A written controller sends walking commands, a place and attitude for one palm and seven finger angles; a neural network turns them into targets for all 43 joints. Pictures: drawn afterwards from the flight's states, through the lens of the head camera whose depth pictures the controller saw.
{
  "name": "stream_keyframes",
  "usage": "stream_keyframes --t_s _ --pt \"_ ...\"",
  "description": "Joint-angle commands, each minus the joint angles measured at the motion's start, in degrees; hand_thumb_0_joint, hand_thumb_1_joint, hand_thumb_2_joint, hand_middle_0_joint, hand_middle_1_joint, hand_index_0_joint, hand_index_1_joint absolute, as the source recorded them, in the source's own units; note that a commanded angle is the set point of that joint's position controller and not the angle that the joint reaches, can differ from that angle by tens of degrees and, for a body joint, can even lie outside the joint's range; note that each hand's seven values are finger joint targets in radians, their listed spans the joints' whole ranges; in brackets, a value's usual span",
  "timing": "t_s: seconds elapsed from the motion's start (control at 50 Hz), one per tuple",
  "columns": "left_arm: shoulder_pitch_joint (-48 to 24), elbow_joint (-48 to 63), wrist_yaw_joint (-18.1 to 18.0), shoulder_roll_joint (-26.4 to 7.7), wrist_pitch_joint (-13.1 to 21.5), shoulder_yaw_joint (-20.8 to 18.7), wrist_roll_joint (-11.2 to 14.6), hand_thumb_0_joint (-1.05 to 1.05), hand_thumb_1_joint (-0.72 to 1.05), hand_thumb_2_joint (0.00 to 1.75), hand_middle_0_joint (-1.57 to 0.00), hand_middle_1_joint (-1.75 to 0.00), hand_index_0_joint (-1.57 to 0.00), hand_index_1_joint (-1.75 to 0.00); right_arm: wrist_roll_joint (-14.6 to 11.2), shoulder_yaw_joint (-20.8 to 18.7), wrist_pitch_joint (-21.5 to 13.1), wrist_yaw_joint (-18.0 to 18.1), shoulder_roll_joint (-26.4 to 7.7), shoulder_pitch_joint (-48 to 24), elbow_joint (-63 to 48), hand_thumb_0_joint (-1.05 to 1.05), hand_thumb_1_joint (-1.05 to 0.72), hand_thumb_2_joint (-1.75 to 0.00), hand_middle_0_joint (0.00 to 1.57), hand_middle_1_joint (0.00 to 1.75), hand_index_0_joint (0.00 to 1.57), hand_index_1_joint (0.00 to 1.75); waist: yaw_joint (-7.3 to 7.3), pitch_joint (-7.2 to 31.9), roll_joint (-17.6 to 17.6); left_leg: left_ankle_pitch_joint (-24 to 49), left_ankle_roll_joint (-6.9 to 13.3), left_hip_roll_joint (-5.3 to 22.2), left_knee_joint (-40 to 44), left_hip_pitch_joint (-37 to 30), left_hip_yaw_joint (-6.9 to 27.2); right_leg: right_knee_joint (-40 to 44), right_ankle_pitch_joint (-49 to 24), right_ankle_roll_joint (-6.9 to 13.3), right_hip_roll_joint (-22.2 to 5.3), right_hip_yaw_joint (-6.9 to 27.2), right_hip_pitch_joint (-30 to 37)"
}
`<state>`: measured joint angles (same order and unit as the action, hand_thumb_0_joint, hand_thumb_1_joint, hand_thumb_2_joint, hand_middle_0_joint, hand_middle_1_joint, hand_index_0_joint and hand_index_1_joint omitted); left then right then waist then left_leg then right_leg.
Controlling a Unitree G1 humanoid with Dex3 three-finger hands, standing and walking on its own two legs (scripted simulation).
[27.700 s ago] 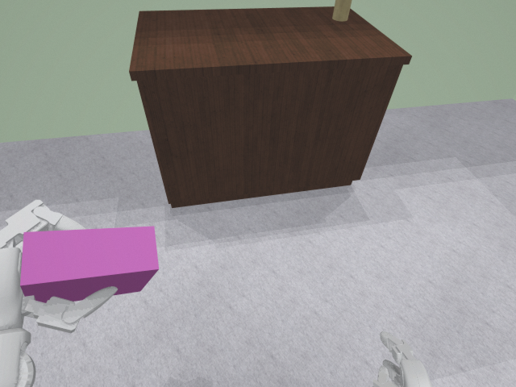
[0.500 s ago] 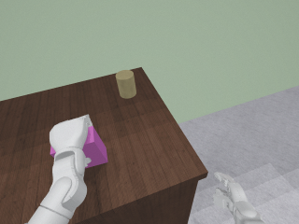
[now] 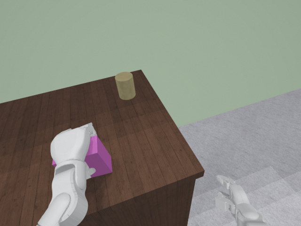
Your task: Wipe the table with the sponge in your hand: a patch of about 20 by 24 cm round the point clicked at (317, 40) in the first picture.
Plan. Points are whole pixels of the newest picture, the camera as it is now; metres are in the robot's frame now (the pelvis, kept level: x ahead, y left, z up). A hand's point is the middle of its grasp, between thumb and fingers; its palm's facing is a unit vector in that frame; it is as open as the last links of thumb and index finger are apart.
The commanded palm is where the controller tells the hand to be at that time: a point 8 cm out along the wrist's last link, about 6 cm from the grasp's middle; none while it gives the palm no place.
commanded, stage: slide across to the third lane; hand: left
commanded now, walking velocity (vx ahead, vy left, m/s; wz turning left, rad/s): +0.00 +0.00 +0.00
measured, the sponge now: (88, 163) +0.26 +0.22 +0.04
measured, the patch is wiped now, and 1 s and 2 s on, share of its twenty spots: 0.90 0.90 1.00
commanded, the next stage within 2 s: wipe forward along the third lane in 0.50 s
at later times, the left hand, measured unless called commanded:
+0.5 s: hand (103, 150) +0.27 +0.17 +0.10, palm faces +0.08 -0.11 -0.99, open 9.6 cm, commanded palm +0.24 +0.15 +0.15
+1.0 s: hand (112, 138) +0.32 +0.16 +0.10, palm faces +0.03 -0.08 -1.00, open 9.6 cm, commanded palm +0.29 +0.16 +0.13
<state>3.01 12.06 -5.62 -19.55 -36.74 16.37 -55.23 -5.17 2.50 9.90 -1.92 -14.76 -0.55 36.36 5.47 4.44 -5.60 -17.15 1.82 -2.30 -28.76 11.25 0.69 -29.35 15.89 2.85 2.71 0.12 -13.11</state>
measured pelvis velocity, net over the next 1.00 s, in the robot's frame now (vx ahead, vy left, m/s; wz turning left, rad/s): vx -0.03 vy -0.04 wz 0.01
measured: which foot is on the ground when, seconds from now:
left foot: down 0.00-1.00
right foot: down 0.00-1.00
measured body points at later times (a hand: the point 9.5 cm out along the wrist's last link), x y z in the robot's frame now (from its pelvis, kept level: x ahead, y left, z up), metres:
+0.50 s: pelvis -0.02 -0.02 +0.00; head -0.05 -0.08 +0.45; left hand +0.26 +0.17 +0.15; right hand +0.24 -0.21 -0.08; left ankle -0.02 +0.10 -0.74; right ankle +0.00 -0.09 -0.74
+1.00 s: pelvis -0.03 -0.04 +0.00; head -0.05 -0.08 +0.45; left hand +0.31 +0.16 +0.15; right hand +0.21 -0.25 -0.09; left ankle -0.02 +0.10 -0.74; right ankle +0.00 -0.09 -0.74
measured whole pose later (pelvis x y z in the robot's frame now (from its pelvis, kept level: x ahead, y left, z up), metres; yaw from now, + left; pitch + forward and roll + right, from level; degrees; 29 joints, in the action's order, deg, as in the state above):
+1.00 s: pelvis -0.03 -0.04 +0.00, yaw +1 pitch +0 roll +2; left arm -23.2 -19.1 -3.2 -14.5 -37.4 20.5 -54.6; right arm -5.7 2.6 8.5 1.4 -15.3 -0.1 40.8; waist 3.8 5.1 -4.8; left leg -13.9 -0.3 -0.9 -27.3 13.7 1.8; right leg -29.4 13.5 5.5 4.1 -1.2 -16.2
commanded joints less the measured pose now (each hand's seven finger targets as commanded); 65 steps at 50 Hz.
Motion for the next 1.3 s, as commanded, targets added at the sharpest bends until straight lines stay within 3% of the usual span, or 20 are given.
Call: stream_keyframes --t_s 0.0,0.14,0.38,0.42,0.48,0.5,0.54,0.66,0.68,0.74,0.78,0.82,0.88,0.92,0.96,0.98,1.02,1.08,1.12,1.28 --pt "-10.9 8.0 1.4 -0.1 0.4 1.4 2.0 0.0 0.1 1.3 -1.2 -1.6 -1.2 -1.6 -0.3 -1.8 -3.6 0.1 -4.6 -14.7 -11.1 0.0 -0.9 -0.9 0.2 0.3 0.2 0.3 -0.87 7.5 6.7 14.9 1.3 1.2 3.4 0.1 2.7 2.9 -15.3 1.4 -0.8 3.9 6.0" --pt "-16.0 4.4 1.8 1.9 1.0 4.5 1.3 0.0 0.1 1.3 -1.2 -1.6 -1.2 -1.6 -0.4 -1.8 -4.4 0.1 -4.3 -15.2 -10.1 0.0 -0.9 -0.9 0.2 0.3 0.2 0.3 -1.1 6.2 8.3 12.5 1.3 1.2 4.3 -0.1 2.8 3.9 -11.5 1.3 -0.8 3.4 4.7" --pt "-27.4 -4.4 0.1 0.3 0.4 2.7 1.5 0.0 0.1 1.3 -1.2 -1.6 -1.2 -1.6 -0.6 -1.6 -5.2 0.6 -4.4 -16.6 -7.8 0.0 -0.9 -0.9 0.2 0.3 0.2 0.3 -1.39 5.6 9.2 7.0 1.0 0.3 4.9 1.0 1.5 6.8 -4.9 0.8 -1.2 5.7 4.6" --pt "-29.9 -6.3 0.3 3.6 0.5 6.0 1.1 0.0 0.1 1.3 -1.2 -1.6 -1.2 -1.6 -0.8 -1.4 -5.5 0.6 -4.0 -16.5 -7.5 0.0 -0.9 -0.9 0.2 0.3 0.2 0.3 -2.05 5.8 9.6 6.7 1.0 0.1 4.6 1.0 1.0 6.8 -4.4 0.5 -1.6 4.9 3.8" --pt "-30.0 -7.7 0.6 1.8 0.4 4.3 0.8 0.0 0.1 1.3 -1.2 -1.6 -1.2 -1.6 -0.7 -1.6 -5.5 0.6 -4.3 -16.6 -7.4 0.0 -0.9 -0.9 0.2 0.3 0.2 0.3 -1.4 7.0 8.6 6.8 0.9 -0.1 4.6 1.0 1.2 7.0 -4.2 0.8 -1.5 6.0 4.5" --pt "-31.9 -7.9 0.8 5.1 0.4 7.8 0.7 0.0 0.1 1.3 -1.2 -1.6 -1.2 -1.6 -0.9 -1.5 -5.7 0.4 -4.0 -16.5 -7.6 0.0 -0.9 -0.9 0.2 0.3 0.2 0.3 -2.17 7.2 9.3 6.9 1.0 -0.2 4.4 1.0 0.9 6.5 -4.5 0.4 -1.7 4.9 4.2" --pt "-33.1 -9.3 0.8 6.3 0.6 8.8 1.2 0.0 0.1 1.3 -1.2 -1.6 -1.2 -1.6 -1.0 -1.7 -6.1 0.2 -3.9 -16.3 -7.3 0.0 -0.9 -0.9 0.2 0.3 0.2 0.3 -2.26 7.4 10.1 6.9 1.1 -0.2 4.0 1.3 0.9 6.5 -4.9 0.2 -1.9 4.6 3.9" --pt "-34.2 -15.8 0.1 1.9 -0.3 3.7 0.9 0.0 0.1 1.3 -1.2 -1.6 -1.2 -1.6 -0.7 -1.6 -5.4 0.8 -4.4 -15.8 -6.2 0.0 -0.9 -0.9 0.2 0.3 0.2 0.3 -1.61 6.7 12.3 6.0 0.8 -0.3 4.0 3.2 0.0 7.3 -5.0 -0.1 -2.3 5.7 4.7" --pt "-33.7 -16.9 -0.1 -1.0 -0.4 0.5 0.9 0.0 0.1 1.3 -1.2 -1.6 -1.2 -1.6 -0.6 -1.7 -5.2 1.0 -4.8 -15.8 -6.1 0.0 -0.9 -0.9 0.2 0.3 0.2 0.3 -1.21 6.7 12.4 5.7 0.7 -0.3 4.5 3.7 0.5 7.6 -4.7 0.2 -2.0 6.7 5.2" --pt "-36.4 -19.1 0.1 1.4 -0.8 3.3 0.3 0.0 0.1 1.3 -1.2 -1.6 -1.2 -1.6 -0.8 -1.4 -4.9 1.4 -4.6 -15.5 -5.9 0.0 -0.9 -0.9 0.2 0.3 0.2 0.3 -2.07 6.1 11.1 5.7 0.6 -0.4 4.1 4.0 -0.4 7.3 -5.3 -0.1 -2.4 6.1 4.1" --pt "-36.7 -22.0 0.2 -1.9 -1.2 0.1 -0.1 0.0 0.1 1.3 -1.2 -1.6 -1.2 -1.6 -0.7 -1.4 -4.5 1.8 -5.1 -14.9 -5.7 0.0 -0.9 -0.9 0.2 0.3 0.2 0.3 -1.82 5.0 10.7 4.9 0.5 -0.3 4.7 5.1 0.4 7.8 -4.0 0.3 -2.1 7.1 3.8" --pt "-38.1 -23.4 0.5 -0.2 -1.0 2.1 -0.5 0.0 0.1 1.3 -1.2 -1.6 -1.2 -1.6 -0.8 -1.4 -4.4 2.3 -5.0 -14.2 -5.8 0.0 -0.9 -0.9 0.2 0.3 0.2 0.3 -2.35 5.8 10.5 4.8 0.6 -0.4 4.2 4.8 -0.5 7.8 -3.3 0.0 -2.4 6.7 3.4" --pt "-39.2 -27.4 0.7 -3.6 -0.7 -1.1 -1.0 0.0 0.1 1.3 -1.2 -1.6 -1.2 -1.6 -0.7 -1.4 -4.1 3.0 -5.6 -13.2 -5.2 0.0 -0.9 -0.9 0.2 0.3 0.2 0.3 -2.3 5.9 10.5 4.1 0.4 -0.4 4.6 5.9 0.2 8.1 -2.4 0.3 -2.3 7.7 3.3" --pt "-41.0 -28.5 0.8 -0.5 -0.1 1.6 -0.9 0.0 0.1 1.3 -1.2 -1.6 -1.2 -1.6 -0.9 -1.4 -4.1 3.2 -5.3 -12.5 -5.7 0.0 -0.9 -0.9 0.2 0.3 0.2 0.3 -2.8 6.6 10.6 3.8 0.4 -0.5 4.2 5.9 -0.5 7.7 -1.9 0.0 -2.5 6.6 2.6" --pt "-40.4 -31.3 0.8 -1.2 0.3 0.7 -0.7 0.0 0.1 1.3 -1.2 -1.6 -1.2 -1.6 -0.8 -1.5 -4.2 3.7 -5.5 -11.6 -5.5 0.0 -0.9 -0.9 0.2 0.3 0.2 0.3 -2.81 6.8 11.8 3.6 0.5 -0.5 4.0 6.7 -0.8 8.1 -1.9 -0.3 -2.7 7.1 3.0" --pt "-40.7 -33.0 0.7 -4.5 0.4 -2.4 -0.7 0.0 0.1 1.3 -1.2 -1.6 -1.2 -1.6 -0.7 -1.5 -4.0 3.9 -6.0 -11.2 -5.3 0.0 -0.9 -0.9 0.2 0.3 0.2 0.3 -2.52 6.6 11.2 3.1 0.3 -0.4 4.3 7.5 -0.2 8.4 -1.0 0.0 -2.5 8.1 3.0" --pt "-43.0 -34.2 0.6 -1.7 1.0 0.3 -0.6 0.0 0.1 1.3 -1.2 -1.6 -1.2 -1.6 -0.9 -1.5 -4.0 4.3 -5.8 -10.6 -5.4 0.0 -0.9 -0.9 0.2 0.3 0.2 0.3 -3.26 6.7 12.0 2.8 0.4 -0.4 4.0 7.5 -0.8 8.5 -0.3 -0.4 -2.8 7.4 2.0" --pt "-45.1 -37.5 0.3 -6.0 1.7 -3.5 -0.6 0.0 0.1 1.3 -1.2 -1.6 -1.2 -1.6 -0.6 -1.6 -4.2 5.0 -6.4 -9.6 -4.9 0.0 -0.9 -0.9 0.2 0.3 0.2 0.3 -2.94 6.5 12.3 2.3 0.3 -0.3 4.3 8.6 -0.2 9.2 1.1 -0.3 -2.8 8.5 2.0" --pt "-46.7 -38.7 0.1 -4.0 2.6 -1.9 -0.7 0.0 0.1 1.3 -1.2 -1.6 -1.2 -1.6 -0.7 -1.7 -4.3 5.2 -6.2 -8.6 -4.8 0.0 -0.9 -0.9 0.2 0.3 0.2 0.3 -3.42 7.3 11.8 2.8 0.4 -0.3 3.9 8.5 -0.8 8.6 -0.4 -0.5 -3.1 7.6 2.0" --pt "-48.0 -42.9 -0.4 -6.2 4.9 -4.3 -0.3 0.0 0.1 1.3 -1.2 -1.6 -1.2 -1.6 -0.7 -2.0 -4.4 5.4 -6.4 -6.5 -4.8 0.0 -0.9 -0.9 0.2 0.3 0.2 0.3 -3.33 8.9 12.2 3.8 0.3 0.1 4.4 9.9 -0.2 8.1 -3.8 -0.4 -3.1 7.6 3.4"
